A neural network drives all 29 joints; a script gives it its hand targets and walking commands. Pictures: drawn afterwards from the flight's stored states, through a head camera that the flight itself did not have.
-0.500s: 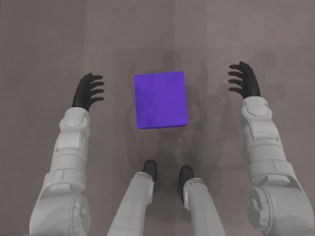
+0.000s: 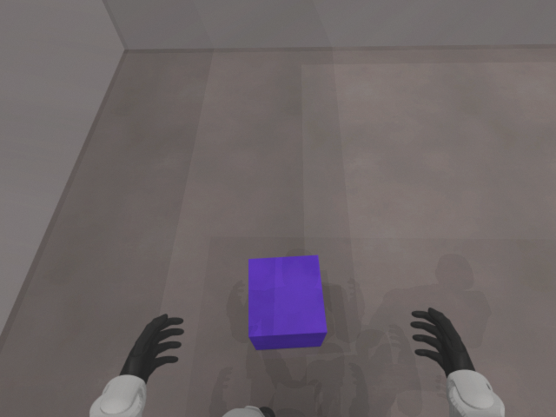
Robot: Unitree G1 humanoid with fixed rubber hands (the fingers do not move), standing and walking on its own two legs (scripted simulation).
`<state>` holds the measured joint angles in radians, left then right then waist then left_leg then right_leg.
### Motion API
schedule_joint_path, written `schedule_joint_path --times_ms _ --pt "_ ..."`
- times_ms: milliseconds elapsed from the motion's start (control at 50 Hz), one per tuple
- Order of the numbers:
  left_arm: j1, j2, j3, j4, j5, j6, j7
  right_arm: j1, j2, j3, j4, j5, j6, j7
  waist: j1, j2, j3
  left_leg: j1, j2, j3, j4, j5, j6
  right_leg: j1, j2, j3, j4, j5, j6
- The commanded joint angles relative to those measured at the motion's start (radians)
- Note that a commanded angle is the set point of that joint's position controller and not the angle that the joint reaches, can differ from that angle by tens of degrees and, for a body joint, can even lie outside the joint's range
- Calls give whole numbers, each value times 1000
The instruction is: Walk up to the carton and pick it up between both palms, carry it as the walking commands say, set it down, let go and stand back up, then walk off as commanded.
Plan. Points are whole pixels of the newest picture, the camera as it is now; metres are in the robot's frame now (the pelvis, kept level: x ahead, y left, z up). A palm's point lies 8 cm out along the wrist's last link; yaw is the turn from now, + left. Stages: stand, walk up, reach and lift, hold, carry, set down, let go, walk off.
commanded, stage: let go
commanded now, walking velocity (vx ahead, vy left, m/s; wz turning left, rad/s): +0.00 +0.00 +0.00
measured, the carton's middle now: (285, 304) +0.44 +0.05 -0.65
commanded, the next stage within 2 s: stand in 0.58 s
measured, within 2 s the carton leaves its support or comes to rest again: neither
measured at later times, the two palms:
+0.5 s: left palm (136, 375) +0.17 +0.23 -0.06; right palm (486, 403) +0.17 -0.24 -0.06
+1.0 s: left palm (106, 370) +0.17 +0.29 -0.09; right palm out of the picture +0.16 -0.29 -0.07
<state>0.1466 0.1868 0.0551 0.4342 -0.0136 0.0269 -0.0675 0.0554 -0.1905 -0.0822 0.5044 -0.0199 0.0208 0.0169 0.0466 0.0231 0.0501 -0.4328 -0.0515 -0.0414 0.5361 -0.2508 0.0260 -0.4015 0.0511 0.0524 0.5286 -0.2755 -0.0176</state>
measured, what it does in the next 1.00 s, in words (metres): stands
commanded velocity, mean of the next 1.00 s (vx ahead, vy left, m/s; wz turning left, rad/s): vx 0.00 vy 0.00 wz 0.00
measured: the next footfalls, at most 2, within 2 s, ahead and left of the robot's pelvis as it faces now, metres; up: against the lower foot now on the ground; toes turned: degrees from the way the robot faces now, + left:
none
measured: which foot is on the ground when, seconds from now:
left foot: down 0.00-1.00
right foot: down 0.00-1.00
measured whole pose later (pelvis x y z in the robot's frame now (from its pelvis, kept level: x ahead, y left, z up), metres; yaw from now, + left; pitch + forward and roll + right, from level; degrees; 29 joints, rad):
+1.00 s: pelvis +0.03 +0.00 +0.00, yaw -1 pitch +0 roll +0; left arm 0.17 0.35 0.03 0.74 0.04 0.01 0.02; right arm 0.17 -0.34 -0.04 0.76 -0.03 0.01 -0.02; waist -0.01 -0.04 0.00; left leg -0.18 -0.05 -0.03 0.48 -0.30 0.04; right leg -0.14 0.05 0.07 0.46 -0.31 -0.02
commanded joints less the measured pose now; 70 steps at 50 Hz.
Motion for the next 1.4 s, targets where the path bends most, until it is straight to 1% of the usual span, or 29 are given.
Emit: schedule_joint_path --times_ms 0,40,100,180,240,360,440,500,560,580,600,620,640,660,680,720,760,820,900,1000,1100,1200,1380 --pt "19 104 22 -127 3 -12 1 40 -86 -5 -138 8 -14 12 -24 -12 -227 276 45 -9 -71 288 -47 160 -25 -7 -95 192 15" --pt "44 110 19 -131 6 -2 -2 83 -89 4 -156 8 -3 18 -30 -19 -187 293 41 0 -90 274 -42 209 -30 -7 -112 209 17" --pt "57 120 15 -125 6 22 -4 115 -96 16 -169 10 20 26 -37 -30 -110 318 36 12 -119 224 -35 249 -38 -7 -139 184 21" --pt "37 131 13 -117 14 62 -7 103 -99 23 -185 12 58 38 -33 -32 -17 340 29 24 -140 135 -30 256 -46 -11 -162 112 24" --pt "32 136 15 -104 22 91 -9 104 -97 23 -181 10 85 43 -29 -36 28 355 25 30 -146 108 -23 260 -48 -13 -172 94 25" --pt "36 147 21 -101 32 124 -4 118 -100 16 -173 8 108 41 -32 -29 38 378 19 25 -135 150 -19 279 -42 -18 -159 152 26" --pt "17 130 22 -132 24 181 28 135 -108 15 -160 27 83 22 -39 -25 -3 361 11 18 -117 156 -28 295 -44 -20 -137 197 22" --pt "13 121 16 -143 24 196 40 134 -101 14 -159 29 82 19 -50 -41 -14 337 7 12 -97 149 -33 302 -42 -13 -122 232 15" --pt "9 115 21 -155 26 208 51 138 -96 14 -156 29 82 17 -56 -45 -30 319 2 5 -83 154 -38 303 -36 -7 -112 261 9" --pt "-7 254 43 -22 44 122 86 119 -218 -3 -15 -23 52 -19 -25 -133 7 194 65 -37 -73 97 -40 180 -83 36 -128 58 32" --pt "3 251 41 -2 51 78 95 138 -228 -11 -4 -31 34 -33 -43 -109 -6 220 69 -45 -72 42 -28 162 -97 76 -154 -35 20" --pt "-11 245 33 11 57 51 93 137 -228 -8 14 -34 20 -35 -55 -78 -6 219 73 -53 -79 -2 -24 133 -104 97 -165 -102 12" --pt "-19 241 33 23 60 31 91 132 -228 -6 31 -35 8 -34 -58 -50 -10 210 80 -68 -92 -30 -20 135 -102 101 -163 -121 7" --pt "-22 232 31 40 60 18 88 118 -222 -4 46 -34 -2 -35 -55 -28 -17 194 87 -78 -104 -35 -18 151 -97 98 -150 -97 6" --pt "-21 229 29 61 59 9 81 102 -226 -2 60 -30 -9 -32 -46 -12 -36 186 94 -87 -112 -2 -16 183 -92 89 -134 -34 7" --pt "-11 236 27 99 55 -5 77 88 -232 -1 82 -23 -18 -30 -39 -12 -73 196 105 -91 -106 105 -16 231 -92 81 -113 100 14" --pt "-5 249 24 129 53 -14 79 92 -242 0 106 -18 -22 -32 -43 -11 -104 227 109 -88 -96 192 -18 254 -98 82 -101 195 16" --pt "-3 266 19 169 52 -23 86 98 -264 0 141 -15 -26 -37 -48 -8 -124 267 117 -88 -89 279 -17 264 -101 82 -91 263 12" --pt "-2 283 12 216 50 -29 92 98 -286 3 179 -15 -28 -41 -51 -8 -128 293 126 -93 -94 342 -15 273 -106 85 -91 309 11" --pt "-5 298 5 263 48 -33 97 92 -303 8 217 -13 -31 -45 -51 -12 -124 314 131 -95 -105 392 -13 285 -112 87 -98 347 10" --pt "-15 305 -2 301 47 -36 99 84 -312 11 252 -12 -33 -46 -52 -17 -119 326 135 -99 -119 402 -12 290 -117 89 -111 351 10" --pt "-23 309 -7 334 45 -39 100 74 -317 15 286 -10 -36 -47 -53 -20 -108 331 138 -106 -140 380 -11 292 -121 93 -129 329 9" --pt "-33 322 -14 389 42 -44 98 58 -328 21 347 -7 -41 -43 -53 -24 -82 333 142 -118 -184 298 -6 288 -130 103 -174 261 6"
